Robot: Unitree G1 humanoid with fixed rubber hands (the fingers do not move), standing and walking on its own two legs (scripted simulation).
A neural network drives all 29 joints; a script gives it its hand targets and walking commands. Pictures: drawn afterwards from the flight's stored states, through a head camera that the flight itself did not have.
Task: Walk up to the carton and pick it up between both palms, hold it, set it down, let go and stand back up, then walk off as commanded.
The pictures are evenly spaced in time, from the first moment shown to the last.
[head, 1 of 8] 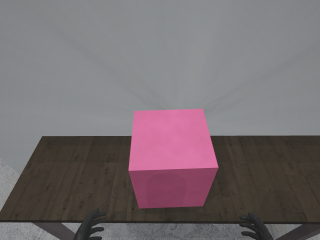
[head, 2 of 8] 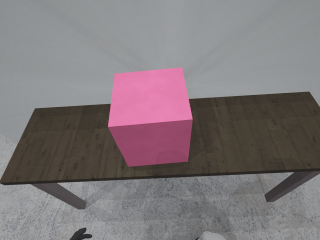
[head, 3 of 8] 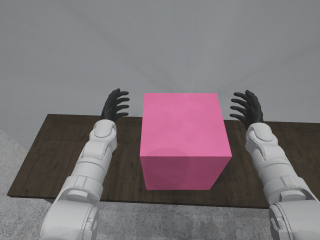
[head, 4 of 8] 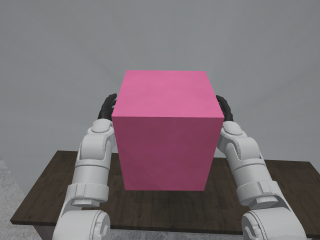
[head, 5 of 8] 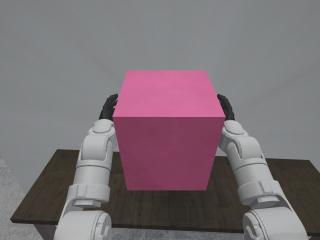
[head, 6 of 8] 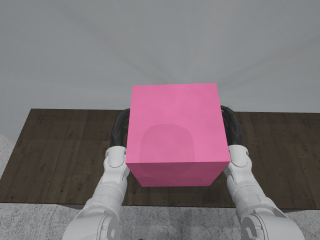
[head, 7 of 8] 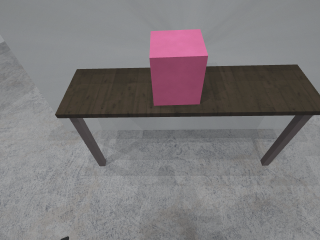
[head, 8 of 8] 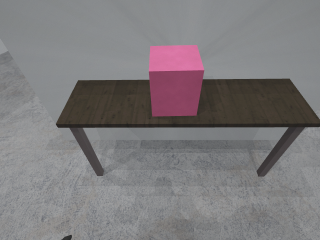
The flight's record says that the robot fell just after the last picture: no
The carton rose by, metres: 0.23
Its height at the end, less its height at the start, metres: +0.00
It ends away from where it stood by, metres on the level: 0.01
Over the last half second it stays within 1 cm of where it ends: yes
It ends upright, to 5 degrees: yes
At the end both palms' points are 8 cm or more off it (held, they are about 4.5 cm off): yes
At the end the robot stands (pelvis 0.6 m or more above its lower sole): yes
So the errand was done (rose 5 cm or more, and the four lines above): yes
